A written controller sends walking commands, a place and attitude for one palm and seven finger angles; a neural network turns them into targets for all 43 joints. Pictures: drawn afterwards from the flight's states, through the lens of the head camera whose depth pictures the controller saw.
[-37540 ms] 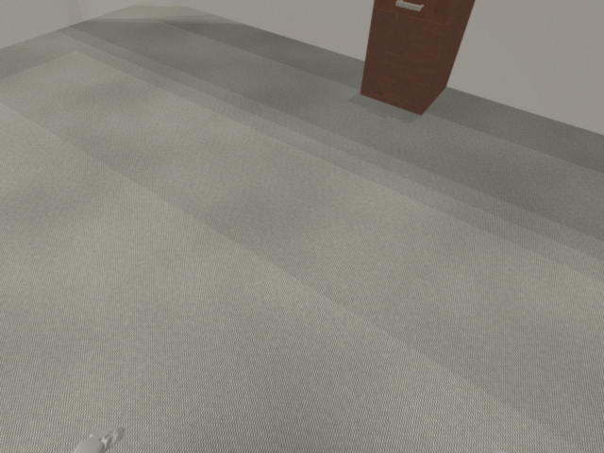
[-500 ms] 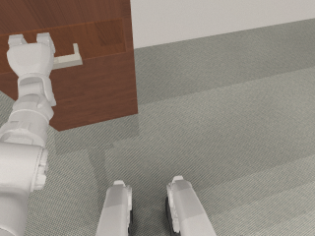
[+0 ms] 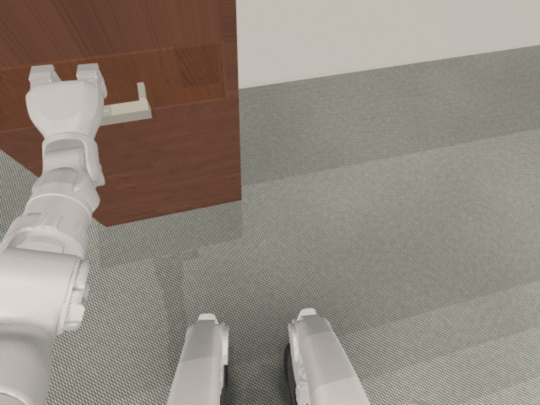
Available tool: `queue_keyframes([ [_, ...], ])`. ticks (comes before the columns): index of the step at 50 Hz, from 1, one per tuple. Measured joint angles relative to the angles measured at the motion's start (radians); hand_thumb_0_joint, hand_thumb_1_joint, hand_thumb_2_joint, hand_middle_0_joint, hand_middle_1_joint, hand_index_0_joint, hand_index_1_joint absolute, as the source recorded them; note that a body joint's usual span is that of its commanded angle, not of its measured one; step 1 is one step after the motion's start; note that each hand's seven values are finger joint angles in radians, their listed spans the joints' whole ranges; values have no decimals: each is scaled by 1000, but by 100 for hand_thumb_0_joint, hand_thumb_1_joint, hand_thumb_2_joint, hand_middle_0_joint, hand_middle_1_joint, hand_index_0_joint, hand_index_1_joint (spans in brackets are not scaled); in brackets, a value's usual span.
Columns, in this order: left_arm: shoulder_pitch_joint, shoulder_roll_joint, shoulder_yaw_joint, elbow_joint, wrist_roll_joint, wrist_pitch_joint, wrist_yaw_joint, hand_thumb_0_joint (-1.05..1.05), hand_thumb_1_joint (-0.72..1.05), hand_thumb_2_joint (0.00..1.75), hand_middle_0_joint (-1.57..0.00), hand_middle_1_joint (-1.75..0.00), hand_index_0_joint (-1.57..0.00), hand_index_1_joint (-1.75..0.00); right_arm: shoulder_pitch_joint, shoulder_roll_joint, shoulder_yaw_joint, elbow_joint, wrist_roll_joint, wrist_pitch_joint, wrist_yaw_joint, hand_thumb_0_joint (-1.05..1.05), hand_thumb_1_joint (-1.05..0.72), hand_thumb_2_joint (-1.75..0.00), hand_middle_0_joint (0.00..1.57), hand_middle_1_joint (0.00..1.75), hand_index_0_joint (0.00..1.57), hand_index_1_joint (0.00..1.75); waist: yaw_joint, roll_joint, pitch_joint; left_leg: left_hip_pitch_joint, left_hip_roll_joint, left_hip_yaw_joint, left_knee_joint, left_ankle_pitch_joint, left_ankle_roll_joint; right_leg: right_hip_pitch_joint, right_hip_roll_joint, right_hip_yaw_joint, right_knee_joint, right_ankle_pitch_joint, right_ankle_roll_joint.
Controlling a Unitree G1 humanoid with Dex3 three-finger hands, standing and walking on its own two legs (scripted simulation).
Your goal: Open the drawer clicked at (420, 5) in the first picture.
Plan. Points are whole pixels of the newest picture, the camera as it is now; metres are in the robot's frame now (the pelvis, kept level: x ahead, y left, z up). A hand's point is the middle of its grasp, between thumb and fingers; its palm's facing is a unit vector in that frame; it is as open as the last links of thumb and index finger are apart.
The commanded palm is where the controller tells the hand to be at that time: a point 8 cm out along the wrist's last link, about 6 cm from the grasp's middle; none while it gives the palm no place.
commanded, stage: lift the hand off the handle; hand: left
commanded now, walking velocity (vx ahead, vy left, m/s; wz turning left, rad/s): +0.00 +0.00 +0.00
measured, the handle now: (104, 104) +0.57 +0.25 -0.01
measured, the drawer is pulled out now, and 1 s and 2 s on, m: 0.00 0.00 0.00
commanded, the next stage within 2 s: none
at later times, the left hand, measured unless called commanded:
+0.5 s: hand (80, 127) +0.51 +0.27 +0.00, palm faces -0.07 +0.02 -1.00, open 13.6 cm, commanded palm +0.52 +0.23 +0.05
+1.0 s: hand (80, 122) +0.52 +0.26 +0.01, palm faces -0.09 -0.02 -1.00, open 13.3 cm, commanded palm +0.53 +0.23 +0.09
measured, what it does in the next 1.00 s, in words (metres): rises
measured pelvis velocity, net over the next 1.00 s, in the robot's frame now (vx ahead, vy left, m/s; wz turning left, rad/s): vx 0.04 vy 0.01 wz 0.01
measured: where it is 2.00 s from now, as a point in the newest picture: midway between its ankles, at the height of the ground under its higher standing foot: (257, 401)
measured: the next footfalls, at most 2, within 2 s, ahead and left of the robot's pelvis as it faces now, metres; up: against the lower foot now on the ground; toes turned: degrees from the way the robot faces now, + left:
none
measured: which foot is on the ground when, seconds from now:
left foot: down 0.00-1.00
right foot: down 0.00-1.00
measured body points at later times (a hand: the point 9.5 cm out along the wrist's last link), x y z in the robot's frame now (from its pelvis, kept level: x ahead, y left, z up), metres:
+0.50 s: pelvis +0.00 +0.01 +0.02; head +0.17 +0.02 +0.44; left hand +0.51 +0.26 +0.05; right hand +0.00 -0.26 -0.10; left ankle +0.04 +0.12 -0.57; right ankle +0.05 -0.12 -0.57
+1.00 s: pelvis +0.04 +0.01 +0.06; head +0.20 +0.03 +0.48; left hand +0.52 +0.26 +0.06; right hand +0.06 -0.26 -0.06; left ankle +0.04 +0.12 -0.57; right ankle +0.05 -0.12 -0.57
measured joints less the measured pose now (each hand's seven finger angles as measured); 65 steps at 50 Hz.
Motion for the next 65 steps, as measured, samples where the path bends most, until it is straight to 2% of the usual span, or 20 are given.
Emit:
queue_keyframes([
  [5, -20, 5, -1, 18, 8, 5, 3, 0, -49, 30, -29, -132, -37, -125, -7, -1, 7, -3, -1, 0, -1, 0, -91, -90, 20, 30, 20, 30, -9, -1, 3, -9, -2, -7, 7, 5, -2, -6, -1, -7, 4, 3, -1],
  [13, -19, 25, 11, 16, 3, 15, -45, 0, -49, 30, -28, -127, -37, -123, -1, 5, 12, -9, 4, 0, -8, 0, -91, -90, 20, 30, 20, 30, -31, 5, 20, 8, 2, -6, -17, 23, 0, 13, 2, -6, -24, 25, 1],
  [20, 13, 36, 38, 10, -5, -18, -76, 0, -49, 30, -29, -125, -37, -121, 36, 8, 11, 4, 4, -8, -14, 0, -91, -90, 20, 30, 20, 30, -41, 9, 21, 48, 7, 0, -57, 31, 4, 52, 5, 2, -68, 38, 4],
  [28, 58, 22, 64, -6, 10, -57, -39, 0, -49, 30, -34, -122, -36, -121, 64, 8, 1, 26, -1, -11, -13, 0, -91, -90, 20, 30, 20, 30, -37, 8, 18, 89, 8, 5, -98, 32, 10, 95, 5, 7, -114, 41, 8],
  [36, 89, -14, 68, -13, 5, -42, -6, 0, -48, 30, -35, -121, -38, -121, 48, 12, -11, 33, -6, -9, -9, 0, -91, -90, 20, 30, 20, 30, -34, 4, 24, 151, 6, 3, -160, 40, 12, 161, 1, 8, -179, 48, 10],
  [45, 125, -39, 67, -9, 4, -36, -4, 0, -48, 30, -38, -121, -41, -121, 28, 11, -14, 24, -9, -7, -15, 0, -91, -90, 20, 30, 20, 30, -34, 0, 25, 229, 6, 3, -224, 42, 13, 240, -1, 8, -244, 51, 9],
  [56, 178, -65, 76, -55, 1, -53, 5, 0, -48, 30, -41, -122, -43, -122, 21, 13, -24, 22, -13, 4, -20, 0, -91, -90, 20, 30, 20, 30, -19, -1, 25, 303, 8, 7, -279, 41, 11, 311, -2, 14, -294, 48, 6],
  [65, 197, -81, 77, -71, -3, -40, 6, 0, -48, 30, -40, -121, -43, -122, 22, 13, -25, 21, -8, 26, -17, 0, -91, -90, 20, 30, 20, 30, -12, 4, 29, 373, 12, 17, -331, 53, 10, 374, 0, 24, -339, 61, 3],
])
